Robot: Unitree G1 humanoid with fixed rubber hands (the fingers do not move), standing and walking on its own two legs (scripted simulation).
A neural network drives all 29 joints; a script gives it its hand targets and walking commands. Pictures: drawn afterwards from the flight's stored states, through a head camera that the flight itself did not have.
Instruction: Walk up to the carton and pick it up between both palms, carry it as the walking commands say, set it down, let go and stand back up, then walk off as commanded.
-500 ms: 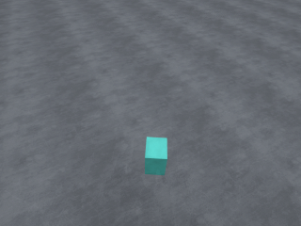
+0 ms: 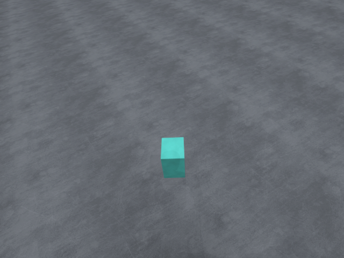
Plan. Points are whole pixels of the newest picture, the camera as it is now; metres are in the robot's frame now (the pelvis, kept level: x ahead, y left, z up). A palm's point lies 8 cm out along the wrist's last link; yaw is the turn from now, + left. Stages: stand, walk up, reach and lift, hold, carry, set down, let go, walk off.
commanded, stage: stand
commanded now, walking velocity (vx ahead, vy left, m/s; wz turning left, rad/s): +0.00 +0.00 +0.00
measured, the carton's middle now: (173, 158) +0.85 +0.10 -0.66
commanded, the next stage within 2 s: none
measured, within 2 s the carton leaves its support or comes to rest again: neither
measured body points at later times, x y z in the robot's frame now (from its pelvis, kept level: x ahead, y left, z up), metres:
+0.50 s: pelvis -0.07 +0.02 +0.01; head -0.08 +0.03 +0.46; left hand -0.03 +0.27 -0.13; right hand +0.00 -0.25 -0.12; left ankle -0.11 +0.09 -0.74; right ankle -0.04 -0.10 -0.71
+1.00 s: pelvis -0.06 -0.02 +0.00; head -0.05 -0.03 +0.45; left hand +0.01 +0.23 -0.13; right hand +0.00 -0.26 -0.14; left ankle -0.11 +0.09 -0.74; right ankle -0.06 -0.10 -0.74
